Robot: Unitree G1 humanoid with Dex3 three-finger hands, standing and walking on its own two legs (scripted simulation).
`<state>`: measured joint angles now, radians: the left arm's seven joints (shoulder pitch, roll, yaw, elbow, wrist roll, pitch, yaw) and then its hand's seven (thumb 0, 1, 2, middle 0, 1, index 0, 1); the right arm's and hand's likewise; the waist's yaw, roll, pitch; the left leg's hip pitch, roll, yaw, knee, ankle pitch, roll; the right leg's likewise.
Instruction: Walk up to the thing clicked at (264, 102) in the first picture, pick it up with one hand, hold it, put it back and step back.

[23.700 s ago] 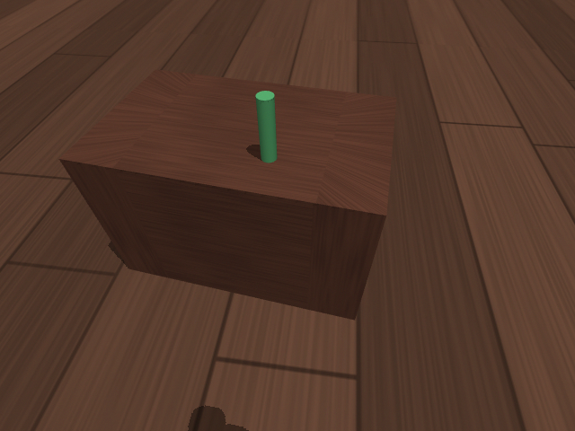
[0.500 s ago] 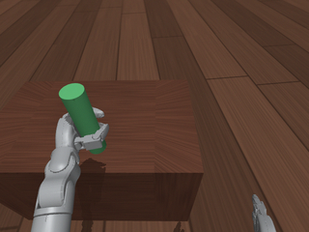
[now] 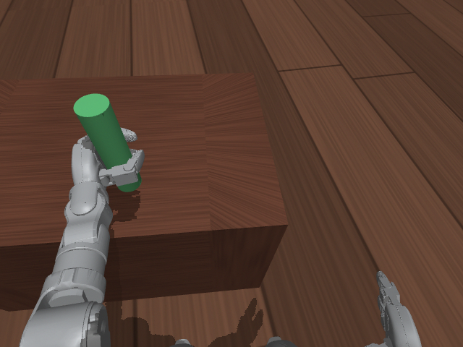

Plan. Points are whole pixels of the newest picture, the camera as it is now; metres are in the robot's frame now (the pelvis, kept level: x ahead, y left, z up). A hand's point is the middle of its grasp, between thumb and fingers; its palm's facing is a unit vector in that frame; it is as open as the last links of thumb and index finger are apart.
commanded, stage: crouch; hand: left
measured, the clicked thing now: (113, 150) +0.44 +0.19 +0.09
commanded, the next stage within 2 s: lower in 0.62 s
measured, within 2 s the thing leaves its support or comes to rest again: rests again in 1.44 s
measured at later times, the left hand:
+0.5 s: hand (128, 151) +0.49 +0.19 +0.03, palm faces +0.20 -0.98 -0.02, open 6.1 cm
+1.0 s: hand (131, 159) +0.50 +0.20 -0.01, palm faces +0.21 -0.98 -0.02, open 6.1 cm
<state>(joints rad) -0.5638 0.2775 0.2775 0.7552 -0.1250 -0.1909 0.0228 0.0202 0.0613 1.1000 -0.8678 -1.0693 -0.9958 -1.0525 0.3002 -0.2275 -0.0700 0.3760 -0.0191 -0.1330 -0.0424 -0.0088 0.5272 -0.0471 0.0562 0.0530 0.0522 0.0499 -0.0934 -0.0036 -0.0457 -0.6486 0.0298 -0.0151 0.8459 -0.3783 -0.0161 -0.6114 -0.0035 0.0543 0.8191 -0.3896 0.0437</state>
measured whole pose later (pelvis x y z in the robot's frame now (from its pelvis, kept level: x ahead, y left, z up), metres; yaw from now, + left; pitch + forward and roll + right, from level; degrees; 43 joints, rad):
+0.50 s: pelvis +0.01 +0.00 -0.02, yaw +0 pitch +18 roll -2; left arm -0.73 0.37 0.34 0.99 -0.08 -0.34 0.02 0.02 0.06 1.09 -0.87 -1.07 -0.99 -1.06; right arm 0.35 -0.22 -0.03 0.14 -0.04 -0.03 0.01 -0.01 0.52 -0.05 0.06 0.05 0.05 0.05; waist -0.16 0.00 -0.10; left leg -0.87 0.04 -0.04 1.00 -0.44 -0.02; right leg -0.81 0.01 0.03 0.95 -0.44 0.04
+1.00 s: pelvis +0.00 +0.00 -0.05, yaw +0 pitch +22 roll -3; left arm -0.80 0.45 0.41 1.11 -0.04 -0.41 0.00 0.02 0.07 1.09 -0.86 -1.08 -0.99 -1.06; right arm 0.35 -0.24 -0.02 0.02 -0.06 0.02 0.03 -0.01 0.52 -0.05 0.06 0.05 0.05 0.05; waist -0.21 0.00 -0.10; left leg -1.03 0.04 -0.06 1.12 -0.48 -0.02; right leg -0.97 0.02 0.02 1.06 -0.48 0.04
